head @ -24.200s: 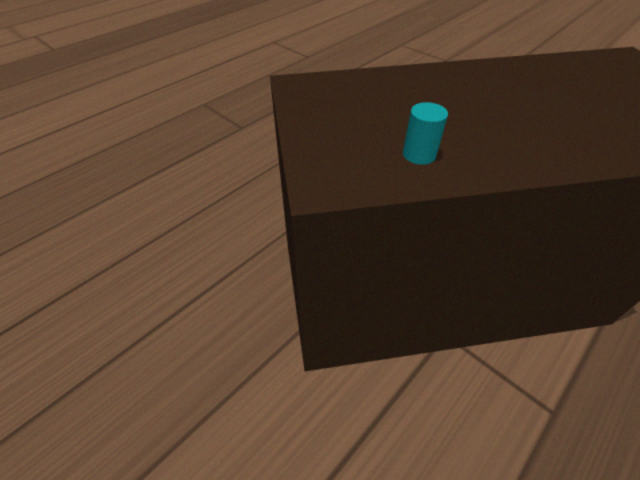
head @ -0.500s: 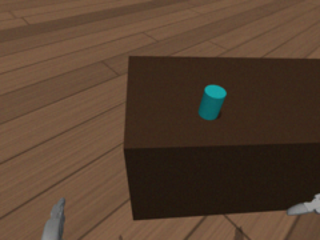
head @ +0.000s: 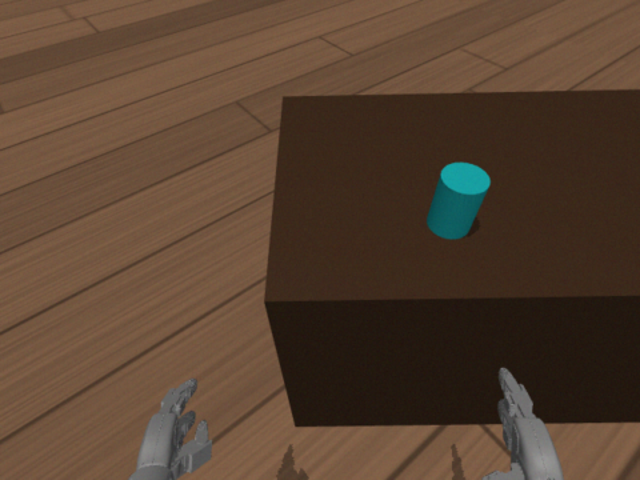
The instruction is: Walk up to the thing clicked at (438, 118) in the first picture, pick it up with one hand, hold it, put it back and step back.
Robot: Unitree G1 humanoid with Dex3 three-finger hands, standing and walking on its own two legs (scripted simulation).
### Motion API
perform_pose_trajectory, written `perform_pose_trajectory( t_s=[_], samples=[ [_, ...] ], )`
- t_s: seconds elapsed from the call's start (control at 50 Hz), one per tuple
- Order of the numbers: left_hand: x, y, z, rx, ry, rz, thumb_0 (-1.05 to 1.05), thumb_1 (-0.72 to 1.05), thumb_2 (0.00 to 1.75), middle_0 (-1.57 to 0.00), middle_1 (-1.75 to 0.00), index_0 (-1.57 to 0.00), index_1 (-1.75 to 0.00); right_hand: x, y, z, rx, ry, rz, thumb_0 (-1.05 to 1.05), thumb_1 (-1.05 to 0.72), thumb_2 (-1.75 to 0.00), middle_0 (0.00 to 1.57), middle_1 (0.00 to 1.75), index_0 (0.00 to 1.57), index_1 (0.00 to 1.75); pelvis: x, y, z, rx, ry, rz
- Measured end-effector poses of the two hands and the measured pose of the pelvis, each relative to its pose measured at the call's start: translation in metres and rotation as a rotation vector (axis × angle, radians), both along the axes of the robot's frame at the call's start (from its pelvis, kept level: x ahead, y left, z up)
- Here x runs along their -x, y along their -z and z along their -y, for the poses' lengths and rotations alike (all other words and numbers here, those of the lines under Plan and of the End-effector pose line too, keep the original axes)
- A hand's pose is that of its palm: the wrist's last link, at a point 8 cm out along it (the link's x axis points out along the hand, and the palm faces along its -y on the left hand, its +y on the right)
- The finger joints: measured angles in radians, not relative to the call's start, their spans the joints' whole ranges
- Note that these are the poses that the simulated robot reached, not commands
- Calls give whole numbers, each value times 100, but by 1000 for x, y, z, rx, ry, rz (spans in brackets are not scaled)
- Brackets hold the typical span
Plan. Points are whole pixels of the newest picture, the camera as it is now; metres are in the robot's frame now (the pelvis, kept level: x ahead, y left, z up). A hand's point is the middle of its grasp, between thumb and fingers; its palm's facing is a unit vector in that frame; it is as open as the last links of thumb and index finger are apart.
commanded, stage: home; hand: right
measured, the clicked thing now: (456, 202) +0.50 -0.21 +0.04
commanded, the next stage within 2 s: none
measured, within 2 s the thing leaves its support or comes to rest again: neither
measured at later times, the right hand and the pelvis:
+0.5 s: hand (460, 439) +0.18 -0.17 -0.09, palm faces +0.09 +0.97 -0.23, open 17.4 cm; pelvis +0.01 +0.00 +0.00, yaw +1 degrees
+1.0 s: hand out of the picture +0.04 -0.28 -0.14, palm faces -0.08 +0.92 -0.38, open 17.5 cm; pelvis -0.02 -0.02 +0.01, yaw +2 degrees
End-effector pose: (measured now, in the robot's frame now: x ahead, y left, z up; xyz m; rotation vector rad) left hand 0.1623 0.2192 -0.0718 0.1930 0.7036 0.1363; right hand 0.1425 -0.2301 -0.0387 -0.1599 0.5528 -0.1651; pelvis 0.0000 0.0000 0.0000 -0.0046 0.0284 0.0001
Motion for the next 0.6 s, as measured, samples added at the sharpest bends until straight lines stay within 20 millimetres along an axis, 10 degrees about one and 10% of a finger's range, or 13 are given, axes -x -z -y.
perform_pose_trajectory(
  t_s=[0.6],
  samples=[
    [33, 28, -32, -53, -1, -203, 1, 90, 90, -20, -30, -20, -30, -7, 40, 7, 108, -86, -236, -1, 53, -6, 6, 6, 6, 5, -2, 4, 0, -7, -19, 11]
  ],
)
